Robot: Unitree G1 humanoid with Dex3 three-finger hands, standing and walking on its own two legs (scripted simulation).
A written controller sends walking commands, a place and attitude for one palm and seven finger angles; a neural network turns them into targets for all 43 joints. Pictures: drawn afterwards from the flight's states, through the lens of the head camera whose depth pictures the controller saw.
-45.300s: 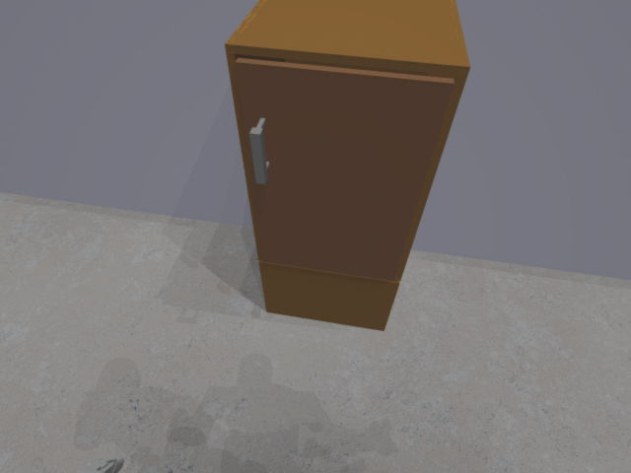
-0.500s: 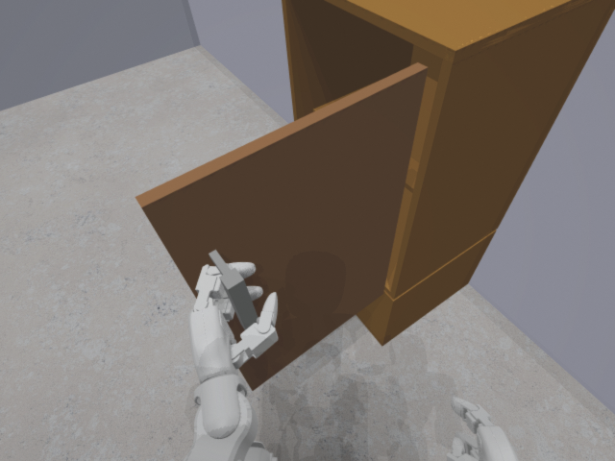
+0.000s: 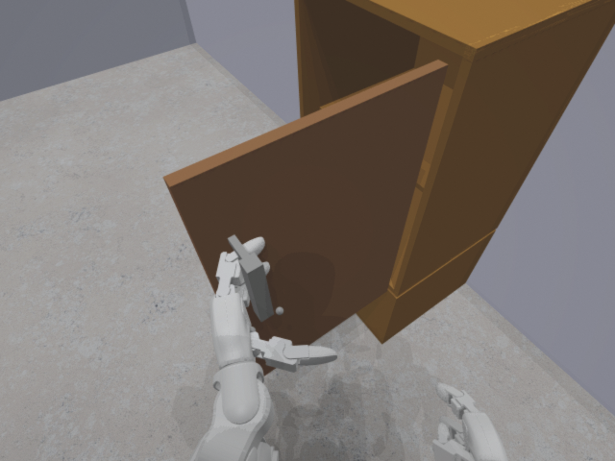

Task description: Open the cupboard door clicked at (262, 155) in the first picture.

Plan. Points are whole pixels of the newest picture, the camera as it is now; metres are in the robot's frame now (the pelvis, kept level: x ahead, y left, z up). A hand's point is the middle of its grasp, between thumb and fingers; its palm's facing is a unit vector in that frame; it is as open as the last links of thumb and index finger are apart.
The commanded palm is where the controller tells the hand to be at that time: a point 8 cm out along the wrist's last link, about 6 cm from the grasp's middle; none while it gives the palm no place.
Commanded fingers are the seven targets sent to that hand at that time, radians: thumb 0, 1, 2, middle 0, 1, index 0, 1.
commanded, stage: open thumb and fingers to let go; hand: left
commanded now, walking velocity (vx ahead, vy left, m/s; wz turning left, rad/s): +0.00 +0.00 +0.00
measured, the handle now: (250, 279) +0.34 +0.09 +0.06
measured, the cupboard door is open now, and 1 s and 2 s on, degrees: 91 93 93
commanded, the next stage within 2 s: slide the hand sideways off the handle in 0.06 s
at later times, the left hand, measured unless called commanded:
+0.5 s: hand (274, 342) +0.25 +0.05 +0.06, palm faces -0.19 -0.98 +0.04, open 16.2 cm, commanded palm +0.23 +0.11 +0.06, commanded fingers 0.00 -0.50 0.30 -0.15 -0.30 -0.15 -0.30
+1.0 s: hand (227, 373) +0.22 +0.10 +0.06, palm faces -0.14 -0.99 +0.00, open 16.1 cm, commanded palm +0.19 +0.17 +0.06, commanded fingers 0.00 -0.50 0.30 -0.15 -0.30 -0.15 -0.30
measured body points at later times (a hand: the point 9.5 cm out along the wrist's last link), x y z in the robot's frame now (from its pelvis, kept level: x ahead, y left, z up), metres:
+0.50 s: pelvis -0.01 +0.02 +0.00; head +0.03 +0.01 +0.45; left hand +0.25 +0.11 +0.06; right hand +0.15 -0.21 -0.09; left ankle +0.05 +0.14 -0.67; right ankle -0.02 -0.09 -0.67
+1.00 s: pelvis +0.00 +0.02 -0.01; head +0.05 +0.01 +0.44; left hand +0.22 +0.16 +0.06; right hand +0.18 -0.21 -0.09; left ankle +0.05 +0.14 -0.67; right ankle -0.02 -0.09 -0.67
